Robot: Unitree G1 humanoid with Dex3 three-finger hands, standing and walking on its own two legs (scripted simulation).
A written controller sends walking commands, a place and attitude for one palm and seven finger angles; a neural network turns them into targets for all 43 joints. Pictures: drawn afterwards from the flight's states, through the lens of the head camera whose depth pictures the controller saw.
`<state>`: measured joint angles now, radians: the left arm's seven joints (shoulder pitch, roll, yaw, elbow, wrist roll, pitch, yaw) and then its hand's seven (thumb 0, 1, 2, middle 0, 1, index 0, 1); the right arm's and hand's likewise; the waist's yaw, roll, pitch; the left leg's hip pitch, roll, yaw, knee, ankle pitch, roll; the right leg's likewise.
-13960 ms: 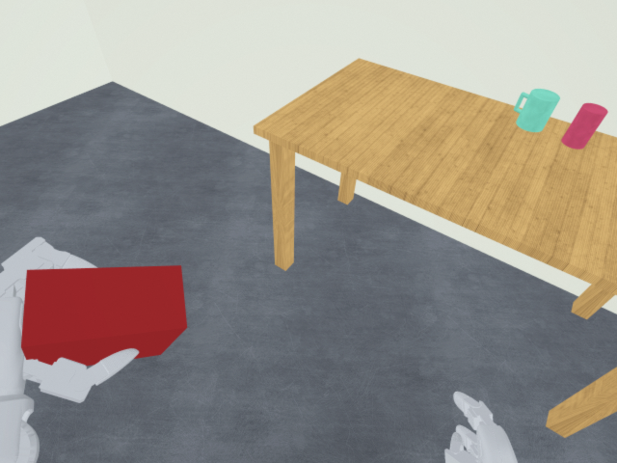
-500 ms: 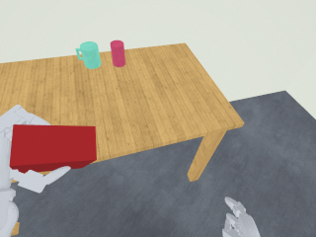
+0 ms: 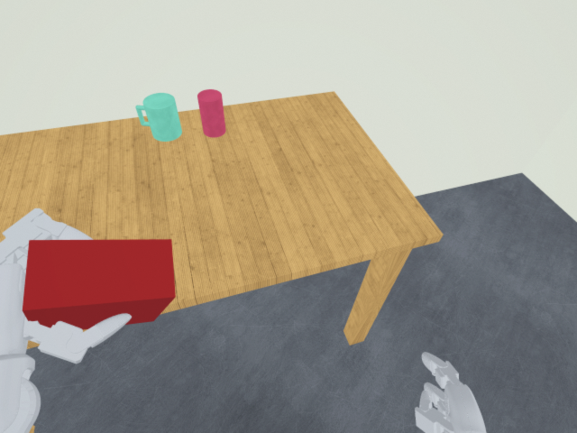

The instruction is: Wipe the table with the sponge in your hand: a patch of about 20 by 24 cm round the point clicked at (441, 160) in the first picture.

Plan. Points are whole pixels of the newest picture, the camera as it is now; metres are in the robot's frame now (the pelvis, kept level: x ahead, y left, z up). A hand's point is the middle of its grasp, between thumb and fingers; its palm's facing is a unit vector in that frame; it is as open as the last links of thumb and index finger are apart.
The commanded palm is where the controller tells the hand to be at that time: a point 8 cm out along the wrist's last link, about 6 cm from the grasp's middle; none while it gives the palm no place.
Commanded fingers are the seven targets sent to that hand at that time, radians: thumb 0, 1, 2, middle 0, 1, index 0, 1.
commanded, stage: look again from close up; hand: left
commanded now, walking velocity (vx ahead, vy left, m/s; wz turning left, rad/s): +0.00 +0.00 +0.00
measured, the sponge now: (123, 286) +0.23 +0.21 +0.13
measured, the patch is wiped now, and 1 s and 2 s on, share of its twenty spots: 0.00 0.00 0.00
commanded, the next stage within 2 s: shuffle to correct the standing spot in 0.14 s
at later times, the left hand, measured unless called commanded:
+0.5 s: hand (70, 288) +0.22 +0.26 +0.15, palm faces +0.38 -0.85 -0.37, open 10.3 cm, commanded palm +0.16 +0.29 +0.17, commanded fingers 0.00 0.10 1.30 -1.20 -1.60 -1.20 -1.60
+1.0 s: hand (57, 247) +0.26 +0.29 +0.15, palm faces +0.37 -0.83 -0.43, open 10.3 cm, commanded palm +0.21 +0.34 +0.17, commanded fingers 0.00 0.10 1.30 -1.20 -1.60 -1.20 -1.60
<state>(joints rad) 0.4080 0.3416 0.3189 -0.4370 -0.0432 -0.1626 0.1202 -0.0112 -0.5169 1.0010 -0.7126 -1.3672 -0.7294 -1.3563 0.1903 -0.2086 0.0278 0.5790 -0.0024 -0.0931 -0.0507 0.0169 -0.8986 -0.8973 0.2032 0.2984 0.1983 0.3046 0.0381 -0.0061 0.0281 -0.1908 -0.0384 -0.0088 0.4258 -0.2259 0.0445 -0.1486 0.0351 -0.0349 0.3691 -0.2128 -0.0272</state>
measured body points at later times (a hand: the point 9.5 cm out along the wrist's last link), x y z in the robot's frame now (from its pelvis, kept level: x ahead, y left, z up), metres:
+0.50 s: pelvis +0.01 +0.01 -0.01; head +0.02 +0.02 +0.44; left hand +0.19 +0.30 +0.17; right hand +0.18 -0.23 -0.09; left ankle +0.00 +0.09 -0.74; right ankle -0.01 -0.10 -0.74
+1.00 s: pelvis +0.05 +0.06 -0.02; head +0.07 +0.05 +0.43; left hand +0.24 +0.33 +0.17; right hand +0.21 -0.20 -0.11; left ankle +0.08 +0.24 -0.75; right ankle +0.04 -0.07 -0.74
